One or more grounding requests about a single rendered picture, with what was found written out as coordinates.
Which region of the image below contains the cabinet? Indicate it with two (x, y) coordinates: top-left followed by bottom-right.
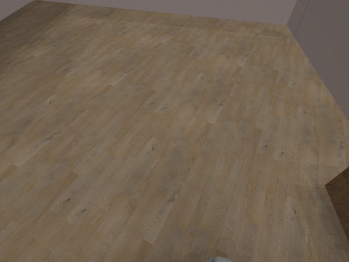
(325, 167), (349, 242)

